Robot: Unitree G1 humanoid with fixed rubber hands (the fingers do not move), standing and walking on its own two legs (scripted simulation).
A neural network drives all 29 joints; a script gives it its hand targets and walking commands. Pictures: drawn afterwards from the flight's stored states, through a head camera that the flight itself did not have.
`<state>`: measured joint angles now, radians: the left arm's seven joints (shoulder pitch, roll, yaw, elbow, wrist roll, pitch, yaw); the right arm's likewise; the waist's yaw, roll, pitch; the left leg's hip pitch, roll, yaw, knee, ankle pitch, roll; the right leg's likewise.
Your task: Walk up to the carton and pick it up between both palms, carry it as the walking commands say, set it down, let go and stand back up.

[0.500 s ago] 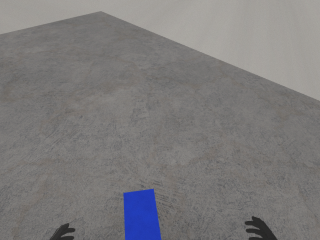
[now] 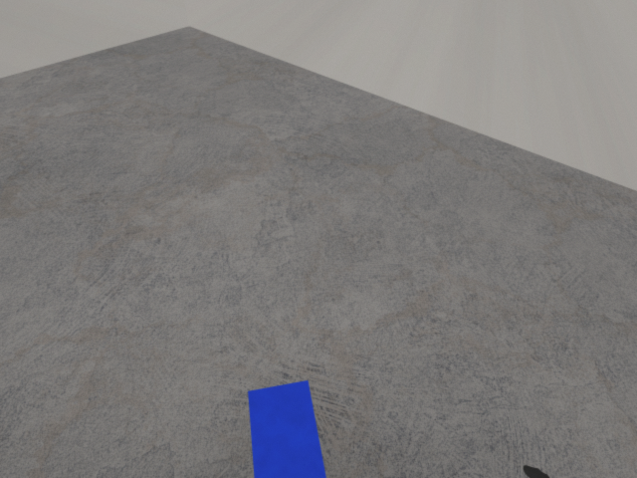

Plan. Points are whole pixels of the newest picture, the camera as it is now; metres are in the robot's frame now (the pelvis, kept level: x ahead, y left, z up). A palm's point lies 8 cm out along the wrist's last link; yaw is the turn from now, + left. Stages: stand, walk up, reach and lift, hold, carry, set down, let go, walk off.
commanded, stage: stand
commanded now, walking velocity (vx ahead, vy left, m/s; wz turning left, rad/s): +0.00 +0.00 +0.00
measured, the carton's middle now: (285, 442) +0.38 +0.08 -0.70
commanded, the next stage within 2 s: none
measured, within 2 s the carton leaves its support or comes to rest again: neither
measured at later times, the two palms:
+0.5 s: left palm out of the picture +0.04 +0.29 -0.12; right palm out of the picture +0.07 -0.30 -0.10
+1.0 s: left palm out of the picture +0.01 +0.30 -0.12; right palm out of the picture +0.05 -0.30 -0.10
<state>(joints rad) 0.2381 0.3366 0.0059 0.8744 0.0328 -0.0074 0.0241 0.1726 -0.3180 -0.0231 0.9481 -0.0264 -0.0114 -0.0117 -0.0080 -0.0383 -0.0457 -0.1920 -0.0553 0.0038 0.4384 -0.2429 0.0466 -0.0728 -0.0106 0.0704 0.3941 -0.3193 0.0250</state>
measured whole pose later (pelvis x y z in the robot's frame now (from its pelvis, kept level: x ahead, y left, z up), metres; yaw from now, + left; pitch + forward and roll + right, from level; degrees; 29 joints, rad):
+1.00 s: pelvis -0.03 +0.00 +0.00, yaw +2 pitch -2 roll +0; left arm 0.22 0.38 0.00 1.05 0.02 -0.01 0.01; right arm 0.13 -0.35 0.00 1.12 0.00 -0.01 -0.01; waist 0.00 -0.03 0.01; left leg -0.16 -0.06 -0.03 0.37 -0.16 0.04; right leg -0.04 -0.02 0.04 0.34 -0.26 0.02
